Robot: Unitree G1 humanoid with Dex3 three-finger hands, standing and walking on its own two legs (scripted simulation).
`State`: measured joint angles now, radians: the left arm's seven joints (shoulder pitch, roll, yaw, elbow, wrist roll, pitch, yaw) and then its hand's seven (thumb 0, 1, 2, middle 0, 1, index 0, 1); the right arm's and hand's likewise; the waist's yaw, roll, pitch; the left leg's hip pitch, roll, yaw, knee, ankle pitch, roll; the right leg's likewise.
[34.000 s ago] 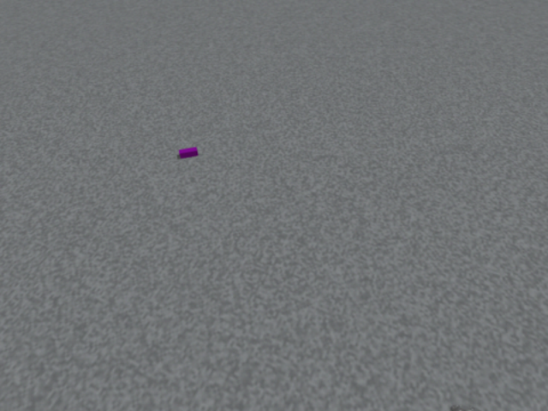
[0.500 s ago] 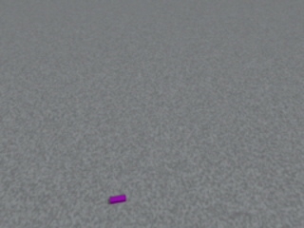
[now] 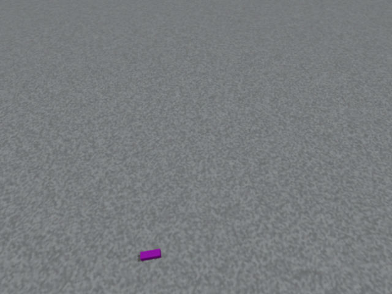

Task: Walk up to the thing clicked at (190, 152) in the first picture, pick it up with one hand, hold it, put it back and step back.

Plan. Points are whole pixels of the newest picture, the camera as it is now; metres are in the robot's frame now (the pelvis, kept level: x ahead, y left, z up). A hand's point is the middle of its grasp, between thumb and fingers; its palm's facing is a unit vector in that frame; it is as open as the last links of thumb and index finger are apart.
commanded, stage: stand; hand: left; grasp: from above
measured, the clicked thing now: (150, 254) +0.39 +0.24 -0.76
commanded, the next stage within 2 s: step back in 0.18 s
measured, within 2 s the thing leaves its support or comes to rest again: neither
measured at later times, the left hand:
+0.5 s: hand out of the picture +0.06 +0.25 -0.15, palm faces -0.01 -0.89 -0.45, open 7.3 cm
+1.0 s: hand out of the picture -0.04 +0.26 -0.17, palm faces -0.04 -0.93 -0.35, open 7.3 cm
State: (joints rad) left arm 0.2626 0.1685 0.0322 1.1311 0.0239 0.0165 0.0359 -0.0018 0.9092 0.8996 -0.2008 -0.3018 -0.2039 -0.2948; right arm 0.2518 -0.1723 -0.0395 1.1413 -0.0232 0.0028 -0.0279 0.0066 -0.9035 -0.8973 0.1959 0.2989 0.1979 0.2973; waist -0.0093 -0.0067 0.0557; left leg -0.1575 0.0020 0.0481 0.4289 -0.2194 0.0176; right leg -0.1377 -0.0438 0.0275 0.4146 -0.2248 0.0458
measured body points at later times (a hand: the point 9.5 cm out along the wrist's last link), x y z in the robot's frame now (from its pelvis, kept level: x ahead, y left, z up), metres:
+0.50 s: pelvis -0.05 -0.03 -0.02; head +0.01 -0.05 +0.43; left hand +0.06 +0.30 -0.12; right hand +0.07 -0.36 -0.14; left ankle -0.06 +0.10 -0.68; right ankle -0.01 -0.14 -0.74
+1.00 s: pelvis -0.14 +0.00 -0.01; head -0.06 +0.02 +0.43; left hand -0.03 +0.31 -0.15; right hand -0.05 -0.31 -0.12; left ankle -0.11 +0.10 -0.74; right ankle -0.18 -0.15 -0.69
